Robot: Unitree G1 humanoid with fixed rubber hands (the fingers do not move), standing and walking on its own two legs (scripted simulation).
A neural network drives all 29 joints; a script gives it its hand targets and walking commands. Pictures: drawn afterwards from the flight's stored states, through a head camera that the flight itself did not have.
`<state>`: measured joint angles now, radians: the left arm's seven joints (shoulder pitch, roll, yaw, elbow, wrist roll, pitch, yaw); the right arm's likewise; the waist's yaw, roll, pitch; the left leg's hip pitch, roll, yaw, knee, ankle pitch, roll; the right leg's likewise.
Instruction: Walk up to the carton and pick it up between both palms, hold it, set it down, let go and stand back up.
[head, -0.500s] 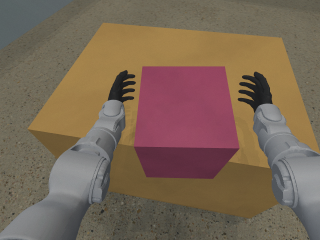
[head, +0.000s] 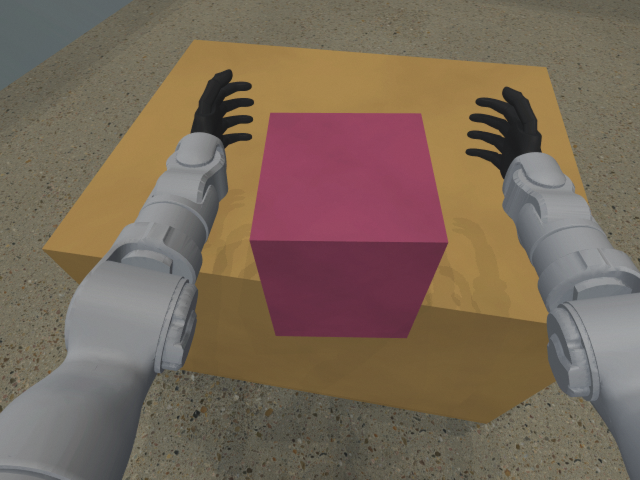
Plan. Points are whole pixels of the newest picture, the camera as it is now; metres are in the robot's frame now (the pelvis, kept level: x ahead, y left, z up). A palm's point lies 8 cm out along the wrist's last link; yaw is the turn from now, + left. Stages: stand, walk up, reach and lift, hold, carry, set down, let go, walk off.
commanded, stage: set down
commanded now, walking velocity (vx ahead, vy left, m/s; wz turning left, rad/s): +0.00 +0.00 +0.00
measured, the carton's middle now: (343, 232) +0.46 +0.00 +0.02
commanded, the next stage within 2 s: none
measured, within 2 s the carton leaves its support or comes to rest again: neither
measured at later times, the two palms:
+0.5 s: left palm (194, 117) +0.49 +0.17 +0.19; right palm (556, 133) +0.46 -0.22 +0.19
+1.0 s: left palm (190, 150) +0.46 +0.18 +0.17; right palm (547, 173) +0.43 -0.22 +0.16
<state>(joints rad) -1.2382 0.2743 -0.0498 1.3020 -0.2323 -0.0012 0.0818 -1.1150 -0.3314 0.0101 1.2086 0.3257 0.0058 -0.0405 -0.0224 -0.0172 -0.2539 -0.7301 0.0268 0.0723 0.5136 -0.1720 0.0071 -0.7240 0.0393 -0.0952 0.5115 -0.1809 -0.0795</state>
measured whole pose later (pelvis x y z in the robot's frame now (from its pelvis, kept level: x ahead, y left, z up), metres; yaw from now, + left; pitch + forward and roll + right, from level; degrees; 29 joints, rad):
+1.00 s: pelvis +0.01 +0.00 +0.02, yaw -1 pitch +11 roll +0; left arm -0.97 0.29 0.06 0.95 -0.16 0.23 0.05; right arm -0.90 -0.30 -0.02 0.94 0.32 0.19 -0.07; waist -0.04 -0.03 -0.13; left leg -0.42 0.02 0.06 0.37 -0.14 0.00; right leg -0.41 0.06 -0.06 0.36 -0.14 -0.08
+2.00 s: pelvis +0.02 +0.00 +0.02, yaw -1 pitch +2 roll +0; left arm -0.32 0.14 0.06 0.72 -0.05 -0.16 0.05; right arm -0.28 -0.19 0.01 0.76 0.20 -0.20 -0.03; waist -0.02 -0.04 -0.03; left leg -0.24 0.01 0.05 0.40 -0.20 0.00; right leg -0.24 0.05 -0.05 0.40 -0.20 -0.07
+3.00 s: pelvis +0.04 +0.01 +0.02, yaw -1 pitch -3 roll +0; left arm 0.15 0.19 0.02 0.61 -0.01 -0.13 0.03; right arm 0.14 -0.16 0.04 0.79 0.08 -0.35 0.01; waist 0.00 -0.03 0.05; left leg -0.10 0.00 0.04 0.43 -0.27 0.01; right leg -0.09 0.06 -0.03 0.41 -0.26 -0.06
